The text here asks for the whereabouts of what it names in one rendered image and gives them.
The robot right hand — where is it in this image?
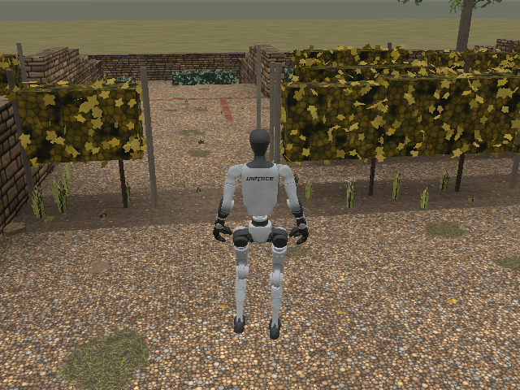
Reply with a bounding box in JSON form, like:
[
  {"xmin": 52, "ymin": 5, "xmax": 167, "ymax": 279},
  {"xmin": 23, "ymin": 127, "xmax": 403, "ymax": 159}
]
[{"xmin": 289, "ymin": 227, "xmax": 309, "ymax": 245}]

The robot left hand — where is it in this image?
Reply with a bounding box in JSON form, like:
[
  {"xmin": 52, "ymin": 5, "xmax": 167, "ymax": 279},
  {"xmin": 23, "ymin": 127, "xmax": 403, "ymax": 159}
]
[{"xmin": 213, "ymin": 226, "xmax": 232, "ymax": 242}]

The robot right forearm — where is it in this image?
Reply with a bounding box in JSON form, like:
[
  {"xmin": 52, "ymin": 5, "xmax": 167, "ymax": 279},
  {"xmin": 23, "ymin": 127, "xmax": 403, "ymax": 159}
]
[{"xmin": 292, "ymin": 197, "xmax": 307, "ymax": 229}]

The robot left forearm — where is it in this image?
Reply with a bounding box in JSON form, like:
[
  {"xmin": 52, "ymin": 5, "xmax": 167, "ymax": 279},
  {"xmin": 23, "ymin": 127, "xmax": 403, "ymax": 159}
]
[{"xmin": 214, "ymin": 198, "xmax": 230, "ymax": 229}]

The robot right upper arm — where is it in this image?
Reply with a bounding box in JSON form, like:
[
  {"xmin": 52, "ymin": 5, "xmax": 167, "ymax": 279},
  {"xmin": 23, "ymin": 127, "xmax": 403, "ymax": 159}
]
[{"xmin": 277, "ymin": 164, "xmax": 300, "ymax": 210}]

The right robot shin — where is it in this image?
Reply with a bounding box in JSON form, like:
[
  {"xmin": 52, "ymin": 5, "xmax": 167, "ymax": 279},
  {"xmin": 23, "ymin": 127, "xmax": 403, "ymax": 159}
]
[{"xmin": 271, "ymin": 273, "xmax": 284, "ymax": 328}]

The right robot thigh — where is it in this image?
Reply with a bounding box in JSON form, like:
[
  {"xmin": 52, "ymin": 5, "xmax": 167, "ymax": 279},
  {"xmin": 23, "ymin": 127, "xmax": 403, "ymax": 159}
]
[{"xmin": 270, "ymin": 227, "xmax": 288, "ymax": 288}]

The robot left upper arm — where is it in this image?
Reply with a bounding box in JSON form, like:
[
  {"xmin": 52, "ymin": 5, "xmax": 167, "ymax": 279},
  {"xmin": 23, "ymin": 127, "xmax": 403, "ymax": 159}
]
[{"xmin": 221, "ymin": 164, "xmax": 243, "ymax": 210}]

